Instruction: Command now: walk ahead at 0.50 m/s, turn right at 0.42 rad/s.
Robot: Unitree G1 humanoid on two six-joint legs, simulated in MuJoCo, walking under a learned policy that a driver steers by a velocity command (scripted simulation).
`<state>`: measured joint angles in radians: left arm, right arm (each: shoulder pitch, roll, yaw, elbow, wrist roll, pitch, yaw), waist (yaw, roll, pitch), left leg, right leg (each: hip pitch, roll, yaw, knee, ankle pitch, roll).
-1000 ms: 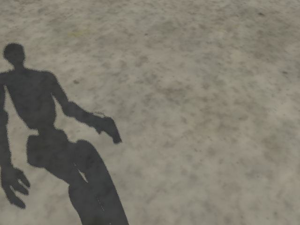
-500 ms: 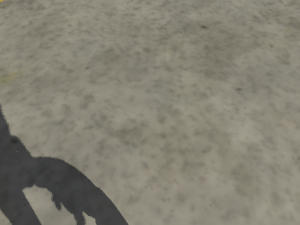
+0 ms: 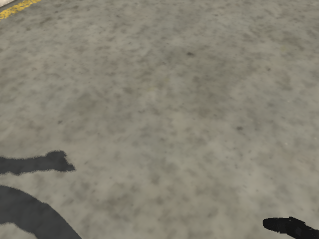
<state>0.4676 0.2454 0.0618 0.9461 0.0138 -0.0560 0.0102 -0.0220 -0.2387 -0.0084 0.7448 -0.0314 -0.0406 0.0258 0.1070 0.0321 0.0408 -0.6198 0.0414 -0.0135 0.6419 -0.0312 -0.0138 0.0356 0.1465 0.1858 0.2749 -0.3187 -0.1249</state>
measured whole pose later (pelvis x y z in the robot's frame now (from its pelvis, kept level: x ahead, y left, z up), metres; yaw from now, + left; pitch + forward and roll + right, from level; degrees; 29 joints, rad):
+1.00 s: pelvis +0.48 +0.06 +0.00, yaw +20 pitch +2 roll -2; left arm 0.44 0.23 0.03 0.92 0.01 -0.08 -0.01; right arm 0.04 -0.24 -0.03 0.73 -0.04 -0.02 0.05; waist 0.09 0.04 0.04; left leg -0.54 0.02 0.01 0.62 -0.08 0.04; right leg -0.01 0.00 -0.14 0.29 -0.31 -0.01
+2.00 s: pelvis +0.52 +0.09 +0.00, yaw -12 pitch +1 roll +0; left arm 0.23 0.30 0.09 0.74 0.00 0.05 -0.01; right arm 0.17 -0.26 -0.04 0.72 -0.01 0.02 -0.05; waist 0.02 -0.04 0.05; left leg -0.25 -0.05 -0.04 0.49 -0.24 0.03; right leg -0.35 0.16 0.21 0.55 -0.24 -0.03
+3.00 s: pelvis +0.50 +0.08 +0.00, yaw -44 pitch +0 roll -1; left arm 0.23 0.30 0.05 0.76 0.02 0.05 0.01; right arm 0.17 -0.27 -0.03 0.71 -0.02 0.03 -0.03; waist 0.01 -0.03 0.05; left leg -0.24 -0.04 -0.04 0.47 -0.22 0.03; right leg -0.26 0.16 0.23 0.52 -0.26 -0.04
